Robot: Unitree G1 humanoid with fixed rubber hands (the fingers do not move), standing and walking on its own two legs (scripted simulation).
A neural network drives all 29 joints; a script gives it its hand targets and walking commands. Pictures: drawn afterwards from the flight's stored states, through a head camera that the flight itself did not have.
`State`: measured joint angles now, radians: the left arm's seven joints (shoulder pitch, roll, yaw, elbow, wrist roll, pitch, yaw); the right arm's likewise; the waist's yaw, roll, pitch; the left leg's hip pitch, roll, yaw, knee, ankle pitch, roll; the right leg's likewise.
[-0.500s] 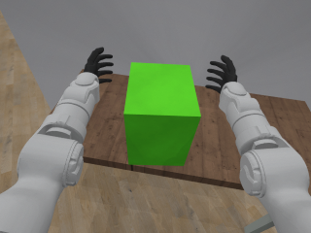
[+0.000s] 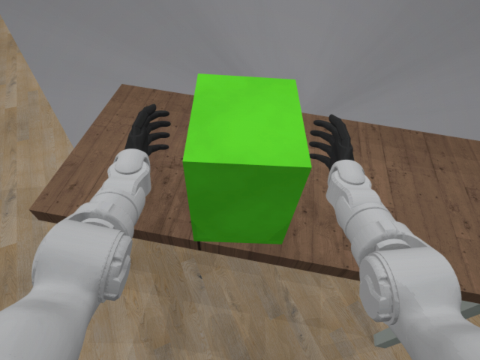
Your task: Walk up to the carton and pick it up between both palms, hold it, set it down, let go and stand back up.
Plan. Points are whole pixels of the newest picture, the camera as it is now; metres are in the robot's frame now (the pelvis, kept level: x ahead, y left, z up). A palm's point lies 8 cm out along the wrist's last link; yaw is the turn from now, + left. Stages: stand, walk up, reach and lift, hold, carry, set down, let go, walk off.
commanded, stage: reach and lift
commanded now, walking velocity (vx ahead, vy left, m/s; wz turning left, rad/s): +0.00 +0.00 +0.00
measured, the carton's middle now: (242, 163) +0.49 -0.01 +0.04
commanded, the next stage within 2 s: none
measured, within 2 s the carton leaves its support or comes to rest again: neither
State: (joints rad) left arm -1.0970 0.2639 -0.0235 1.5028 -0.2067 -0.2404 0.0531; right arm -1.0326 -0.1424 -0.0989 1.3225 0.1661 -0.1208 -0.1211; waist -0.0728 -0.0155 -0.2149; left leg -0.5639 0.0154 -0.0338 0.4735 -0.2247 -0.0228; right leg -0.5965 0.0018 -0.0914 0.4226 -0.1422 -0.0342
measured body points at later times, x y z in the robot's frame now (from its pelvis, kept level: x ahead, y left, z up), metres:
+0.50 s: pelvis +0.01 +0.01 +0.00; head +0.08 +0.02 +0.44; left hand +0.49 +0.13 +0.09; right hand +0.46 -0.15 +0.09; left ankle -0.02 +0.13 -0.73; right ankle +0.02 -0.10 -0.73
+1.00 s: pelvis +0.03 +0.02 +0.01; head +0.07 +0.04 +0.46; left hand +0.47 +0.13 +0.09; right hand +0.43 -0.14 +0.09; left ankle -0.02 +0.13 -0.73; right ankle +0.02 -0.10 -0.73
